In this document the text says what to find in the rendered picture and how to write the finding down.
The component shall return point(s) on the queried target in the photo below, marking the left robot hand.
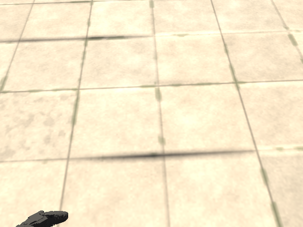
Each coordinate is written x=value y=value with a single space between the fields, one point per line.
x=45 y=219

